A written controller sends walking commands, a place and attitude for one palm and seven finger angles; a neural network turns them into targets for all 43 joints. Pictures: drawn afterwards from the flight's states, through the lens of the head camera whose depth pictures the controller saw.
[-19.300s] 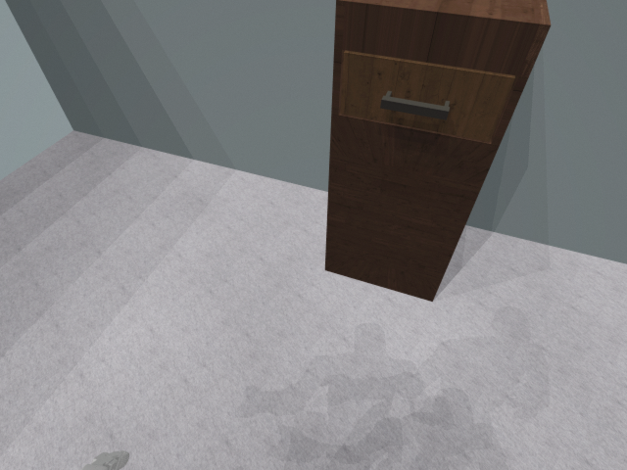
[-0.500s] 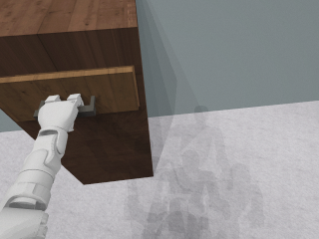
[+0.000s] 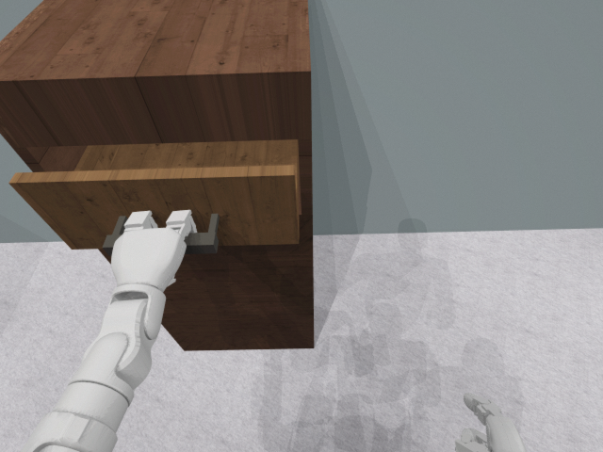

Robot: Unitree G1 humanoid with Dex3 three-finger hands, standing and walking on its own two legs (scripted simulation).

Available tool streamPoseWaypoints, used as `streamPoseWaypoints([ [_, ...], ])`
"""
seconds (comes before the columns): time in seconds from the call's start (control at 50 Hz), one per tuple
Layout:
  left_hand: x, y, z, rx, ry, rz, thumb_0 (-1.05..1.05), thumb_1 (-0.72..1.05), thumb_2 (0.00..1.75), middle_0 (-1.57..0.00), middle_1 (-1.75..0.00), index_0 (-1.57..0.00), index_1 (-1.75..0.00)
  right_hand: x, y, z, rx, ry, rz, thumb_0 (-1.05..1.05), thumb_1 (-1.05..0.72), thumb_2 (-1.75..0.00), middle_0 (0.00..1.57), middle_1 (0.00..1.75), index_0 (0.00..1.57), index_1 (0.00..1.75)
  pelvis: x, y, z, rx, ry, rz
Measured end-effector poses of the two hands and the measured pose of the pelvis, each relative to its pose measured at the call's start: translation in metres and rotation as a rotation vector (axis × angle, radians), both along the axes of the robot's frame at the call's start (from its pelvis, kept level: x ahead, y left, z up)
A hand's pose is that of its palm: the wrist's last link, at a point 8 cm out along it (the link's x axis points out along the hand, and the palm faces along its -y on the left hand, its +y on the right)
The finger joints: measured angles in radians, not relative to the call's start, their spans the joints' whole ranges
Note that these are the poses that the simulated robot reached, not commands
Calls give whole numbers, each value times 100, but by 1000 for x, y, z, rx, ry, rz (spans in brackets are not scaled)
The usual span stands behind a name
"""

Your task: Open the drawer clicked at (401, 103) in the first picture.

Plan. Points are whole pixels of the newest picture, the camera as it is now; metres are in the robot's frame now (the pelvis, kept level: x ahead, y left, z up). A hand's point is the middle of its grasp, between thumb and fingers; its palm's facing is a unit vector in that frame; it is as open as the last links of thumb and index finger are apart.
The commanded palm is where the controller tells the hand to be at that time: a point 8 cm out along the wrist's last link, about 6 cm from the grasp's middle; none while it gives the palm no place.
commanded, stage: pull the drawer open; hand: left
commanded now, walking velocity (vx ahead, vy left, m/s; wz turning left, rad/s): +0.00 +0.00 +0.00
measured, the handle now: (165, 232) +0.40 +0.24 +0.05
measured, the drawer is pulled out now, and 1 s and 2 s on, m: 0.07 0.17 0.27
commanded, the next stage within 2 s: none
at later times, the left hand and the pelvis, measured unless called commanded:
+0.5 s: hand (160, 299) +0.30 +0.22 +0.02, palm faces -0.01 -0.09 -1.00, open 5.9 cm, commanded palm +0.25 +0.22 +0.08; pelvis +0.00 -0.02 +0.00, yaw -2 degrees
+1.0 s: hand (150, 344) +0.24 +0.22 +0.02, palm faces +0.03 -0.08 -1.00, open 5.8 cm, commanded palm +0.22 +0.22 +0.08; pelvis -0.01 -0.02 +0.00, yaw +0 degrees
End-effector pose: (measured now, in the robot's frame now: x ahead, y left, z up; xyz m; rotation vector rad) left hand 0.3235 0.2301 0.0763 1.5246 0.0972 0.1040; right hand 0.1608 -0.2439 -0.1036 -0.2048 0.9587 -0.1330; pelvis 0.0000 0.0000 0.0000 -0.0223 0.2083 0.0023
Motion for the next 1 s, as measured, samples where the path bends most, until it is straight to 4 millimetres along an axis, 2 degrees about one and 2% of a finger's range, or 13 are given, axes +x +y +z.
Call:
streamPoseWaypoints([
  [0.06, 2, -1, 2, 10, 26, 13, 2, 71, 82, -32, -135, -40, -135, 6, 6, -1, 13, -11, 17, 1, -91, -90, 21, 30, 20, 30, -3, -3, 0, 2, -3, 8],
  [0.12, 3, -1, 3, 15, 51, 22, 2, 71, 82, -33, -135, -41, -135, 3, 8, -3, 23, -8, 20, 1, -91, -90, 21, 30, 20, 30, -6, -6, 0, 5, -8, 12],
  [0.28, 2, -1, 5, -15, 76, 24, 3, 71, 78, -31, -135, -42, -135, -37, -9, -10, 23, 58, -34, 1, -91, -90, 21, 30, 20, 30, -11, -16, 1, 13, -16, -7],
  [0.38, -12, -2, 4, -33, 54, 13, 4, 73, 77, -26, -135, -39, -132, -61, -28, -9, 8, 85, -92, 1, -91, -90, 21, 30, 20, 30, -8, -18, 2, 15, -14, -32],
  [0.48, -37, -4, 2, -46, 25, 8, 4, 74, 76, -23, -135, -36, -129, -66, -41, -5, -13, 82, -115, 1, -91, -90, 21, 30, 20, 30, -4, -17, 3, 15, -16, -43],
  [0.54, -53, -5, 2, -51, 12, 9, 4, 75, 77, -23, -135, -36, -129, -57, -42, -2, -18, 60, -106, 1, -91, -90, 20, 30, 20, 30, -2, -15, 3, 14, -19, -44],
  [0.62, -72, -7, 1, -57, 0, 19, 5, 74, 77, -23, -135, -37, -129, -33, -36, 3, -8, 0, -73, 1, -91, -90, 20, 30, 20, 30, 0, -13, 2, 14, -27, -39],
  [0.78, -106, -12, 2, -69, 0, 42, 6, 72, 77, -24, -134, -38, -129, 27, -3, 16, 52, -152, 40, 1, -91, -90, 20, 30, 20, 30, 3, -11, 0, 14, -46, -28],
  [0.88, -108, -13, 1, -52, -26, 53, 5, 70, 80, -27, -133, -40, -131, 50, 18, 16, 58, -175, 124, 1, -91, -90, 20, 30, 20, 30, -2, -13, -2, 15, -57, -3],
  [1.0, -106, -14, 2, -37, -14, 67, 5, 69, 82, -29, -133, -41, -134, 51, 30, 15, 76, -168, 153, 1, -91, -90, 21, 30, 20, 30, -8, -18, -1, 19, -69, 5],
])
